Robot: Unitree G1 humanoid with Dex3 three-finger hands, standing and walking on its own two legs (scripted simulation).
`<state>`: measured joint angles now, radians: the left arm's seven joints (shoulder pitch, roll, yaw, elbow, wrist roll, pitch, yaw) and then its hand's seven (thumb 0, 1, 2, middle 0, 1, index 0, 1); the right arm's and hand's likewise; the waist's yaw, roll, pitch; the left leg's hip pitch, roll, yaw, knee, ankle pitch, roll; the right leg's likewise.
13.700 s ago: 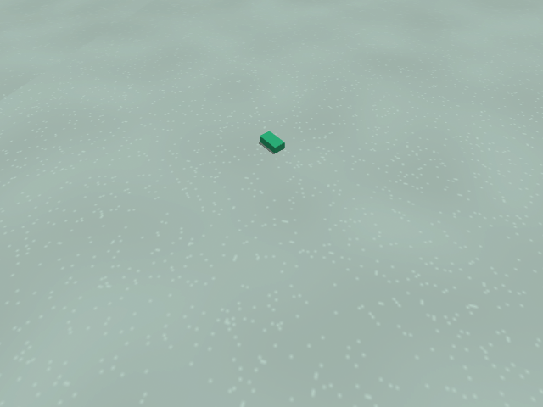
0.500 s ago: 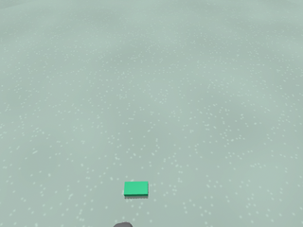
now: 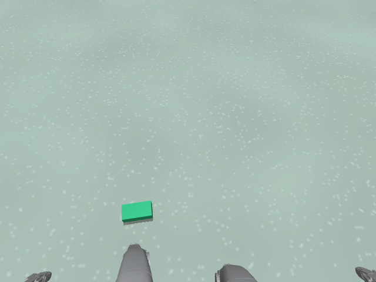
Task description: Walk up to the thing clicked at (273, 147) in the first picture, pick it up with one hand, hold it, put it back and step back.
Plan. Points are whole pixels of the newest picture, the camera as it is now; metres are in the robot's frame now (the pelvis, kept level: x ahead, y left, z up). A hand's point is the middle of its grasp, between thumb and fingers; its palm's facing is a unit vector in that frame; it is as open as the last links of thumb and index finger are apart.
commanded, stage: walk up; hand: left
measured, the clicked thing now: (137, 211) +0.48 +0.25 -0.70
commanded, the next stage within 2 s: stand in 1.40 s
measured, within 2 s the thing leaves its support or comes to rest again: neither
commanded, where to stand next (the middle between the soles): +0.12 +0.01 m, yaw +7 degrees
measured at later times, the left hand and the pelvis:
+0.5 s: hand out of the picture +0.00 +0.32 -0.07, palm faces +0.14 -0.85 -0.50, open 7.4 cm; pelvis +0.02 +0.01 +0.04, yaw +8 degrees
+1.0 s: hand out of the picture +0.06 +0.28 -0.14, palm faces +0.05 -0.93 -0.37, open 7.4 cm; pelvis +0.01 +0.00 +0.02, yaw +5 degrees
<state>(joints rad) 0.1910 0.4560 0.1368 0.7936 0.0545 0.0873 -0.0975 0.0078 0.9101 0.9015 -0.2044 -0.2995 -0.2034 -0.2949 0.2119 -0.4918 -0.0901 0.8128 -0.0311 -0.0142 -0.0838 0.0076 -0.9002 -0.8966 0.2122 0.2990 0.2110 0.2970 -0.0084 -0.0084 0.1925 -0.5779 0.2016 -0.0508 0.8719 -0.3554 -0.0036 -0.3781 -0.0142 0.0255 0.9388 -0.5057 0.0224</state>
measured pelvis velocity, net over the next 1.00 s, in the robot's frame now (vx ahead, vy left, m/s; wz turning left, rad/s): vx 0.01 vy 0.00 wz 0.09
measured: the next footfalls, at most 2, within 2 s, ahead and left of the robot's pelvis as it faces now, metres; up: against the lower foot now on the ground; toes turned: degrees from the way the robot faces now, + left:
left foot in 0.54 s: +0.12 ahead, +0.17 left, +0.00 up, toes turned +9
right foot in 1.02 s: +0.07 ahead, -0.14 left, +0.00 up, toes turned +6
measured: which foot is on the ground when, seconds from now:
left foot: up 0.00-0.52, down 0.54-1.00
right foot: down 0.00-0.56, up 0.58-1.00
